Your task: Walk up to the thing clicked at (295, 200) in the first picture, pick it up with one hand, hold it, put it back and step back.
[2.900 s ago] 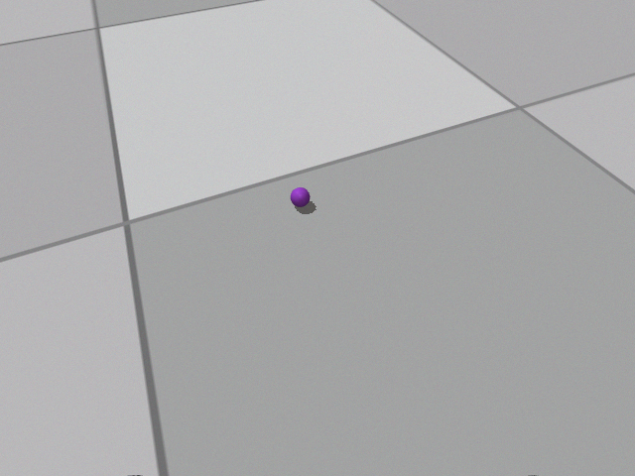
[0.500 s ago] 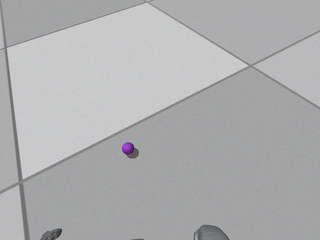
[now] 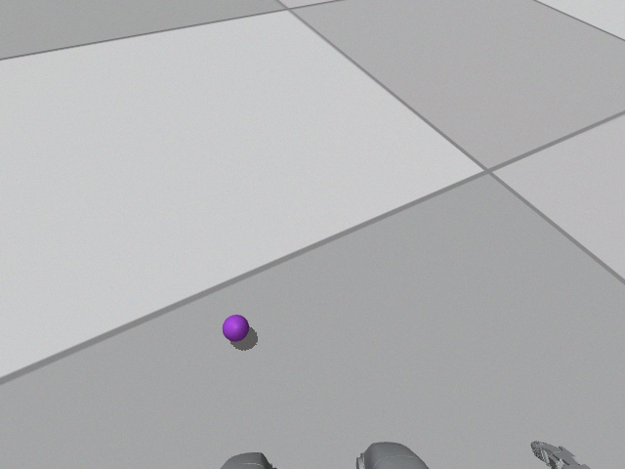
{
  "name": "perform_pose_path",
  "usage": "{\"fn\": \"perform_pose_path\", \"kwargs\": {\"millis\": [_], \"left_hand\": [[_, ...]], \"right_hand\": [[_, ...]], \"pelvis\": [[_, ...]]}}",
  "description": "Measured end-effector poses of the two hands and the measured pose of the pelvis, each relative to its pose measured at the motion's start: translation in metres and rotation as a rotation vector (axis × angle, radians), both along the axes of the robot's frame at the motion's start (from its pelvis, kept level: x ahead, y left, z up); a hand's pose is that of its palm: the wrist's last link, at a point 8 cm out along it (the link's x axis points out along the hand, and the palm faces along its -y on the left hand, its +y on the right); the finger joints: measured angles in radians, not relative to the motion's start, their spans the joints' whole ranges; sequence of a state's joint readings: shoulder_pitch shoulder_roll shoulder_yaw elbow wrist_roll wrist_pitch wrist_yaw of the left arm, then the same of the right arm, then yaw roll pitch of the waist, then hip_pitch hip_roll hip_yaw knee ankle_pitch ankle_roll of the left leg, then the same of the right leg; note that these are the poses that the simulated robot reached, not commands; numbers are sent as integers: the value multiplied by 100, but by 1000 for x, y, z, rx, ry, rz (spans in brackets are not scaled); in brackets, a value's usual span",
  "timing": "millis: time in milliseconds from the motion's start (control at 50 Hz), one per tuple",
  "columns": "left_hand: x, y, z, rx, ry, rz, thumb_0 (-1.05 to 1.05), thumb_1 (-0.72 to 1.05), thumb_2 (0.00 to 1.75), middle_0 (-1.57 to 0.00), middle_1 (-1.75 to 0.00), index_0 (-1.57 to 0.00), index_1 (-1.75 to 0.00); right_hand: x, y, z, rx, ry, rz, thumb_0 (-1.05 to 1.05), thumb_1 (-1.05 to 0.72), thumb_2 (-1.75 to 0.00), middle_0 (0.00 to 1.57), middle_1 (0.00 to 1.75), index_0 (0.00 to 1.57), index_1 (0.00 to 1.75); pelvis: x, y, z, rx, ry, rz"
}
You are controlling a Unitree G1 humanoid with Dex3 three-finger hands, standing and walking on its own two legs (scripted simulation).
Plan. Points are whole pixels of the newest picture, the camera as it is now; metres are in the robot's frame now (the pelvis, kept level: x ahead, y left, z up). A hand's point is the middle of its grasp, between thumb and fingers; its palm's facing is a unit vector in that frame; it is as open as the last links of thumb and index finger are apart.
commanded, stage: walk up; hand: left
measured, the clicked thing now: (235, 328) +0.61 +0.23 -0.72
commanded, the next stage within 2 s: none
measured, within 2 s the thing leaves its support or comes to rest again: neither
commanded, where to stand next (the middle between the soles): +0.23 +0.00 m, yaw +0 degrees
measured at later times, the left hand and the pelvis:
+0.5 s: hand (157, 404) +0.21 +0.24 -0.11, palm faces -0.05 -0.91 -0.41, open 7.4 cm; pelvis +0.12 -0.03 +0.00, yaw -1 degrees
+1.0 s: hand (146, 418) +0.20 +0.26 -0.16, palm faces -0.02 -0.95 -0.31, open 7.4 cm; pelvis +0.16 +0.01 +0.01, yaw -1 degrees
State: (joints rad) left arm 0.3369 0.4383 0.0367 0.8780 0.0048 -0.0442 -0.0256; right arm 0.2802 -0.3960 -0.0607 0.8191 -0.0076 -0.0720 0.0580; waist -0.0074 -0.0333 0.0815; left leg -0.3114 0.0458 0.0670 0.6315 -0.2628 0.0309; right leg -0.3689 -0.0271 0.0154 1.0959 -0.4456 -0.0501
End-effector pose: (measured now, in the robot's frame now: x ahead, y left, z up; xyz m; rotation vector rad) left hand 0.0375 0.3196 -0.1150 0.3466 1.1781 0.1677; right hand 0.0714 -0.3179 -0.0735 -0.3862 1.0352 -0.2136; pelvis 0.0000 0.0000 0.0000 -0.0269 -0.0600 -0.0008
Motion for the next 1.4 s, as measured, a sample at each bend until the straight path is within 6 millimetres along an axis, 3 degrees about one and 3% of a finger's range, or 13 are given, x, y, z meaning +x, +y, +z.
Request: {"fn": "perform_pose_path", "kwargs": {"millis": [120,260,360,420,580,740,900,1040,1140,1260,1400], "left_hand": [[55,1,12,-19,-48,-19,1,91,90,-21,-30,-20,-30],[105,-9,25,20,-13,-56,1,91,90,-21,-30,-20,-30],[145,-25,27,75,-63,-59,1,91,90,-21,-30,-20,-30],[159,-36,32,70,-97,-54,1,91,90,-21,-30,-20,-30],[171,-38,38,59,-91,-40,1,90,90,-21,-30,-20,-30],[184,-13,-1,2,-57,17,1,90,90,-21,-30,-20,-30],[176,-13,-15,-56,32,36,1,91,90,-21,-30,-20,-30],[158,-12,-5,-37,107,81,1,91,90,-21,-30,-20,-30],[158,-12,6,-11,127,99,1,91,90,-21,-30,-20,-30],[176,-16,16,6,99,100,1,91,90,-21,-30,-20,-30],[207,-25,19,-3,46,71,1,91,90,-21,-30,-20,-30]], "right_hand": [[2,7,4,7,75,-22,1,-90,-90,21,30,20,30],[17,-7,-15,40,131,-64,1,-90,-90,21,30,20,30],[43,-21,-46,72,172,-81,1,-90,-90,21,30,20,30],[66,-18,-51,91,176,-56,1,-90,-90,21,29,20,30],[113,-15,-41,84,134,-27,1,-90,-90,21,29,20,30],[124,0,-34,3,151,-51,1,-90,-90,21,29,20,30],[149,20,-19,8,135,-28,1,-90,-90,21,29,20,30],[186,29,-22,50,111,0,1,-90,-90,21,30,20,30],[211,32,-25,85,91,15,1,-90,-90,21,29,20,30],[223,29,-26,103,83,3,1,-90,-90,21,29,20,30],[214,20,-25,95,116,-27,1,-90,-90,21,29,20,30]], "pelvis": [[33,3,11,19,-2,2],[75,-6,8,46,12,-17],[102,-22,-6,30,8,-17],[111,-28,-3,46,0,-17],[132,-22,6,38,6,-18],[144,-1,-7,35,-8,-13],[150,7,2,2,5,-13],[162,5,9,5,14,-7],[170,1,14,11,18,-4],[175,-2,17,17,16,-2],[179,-6,20,21,17,-3]]}}
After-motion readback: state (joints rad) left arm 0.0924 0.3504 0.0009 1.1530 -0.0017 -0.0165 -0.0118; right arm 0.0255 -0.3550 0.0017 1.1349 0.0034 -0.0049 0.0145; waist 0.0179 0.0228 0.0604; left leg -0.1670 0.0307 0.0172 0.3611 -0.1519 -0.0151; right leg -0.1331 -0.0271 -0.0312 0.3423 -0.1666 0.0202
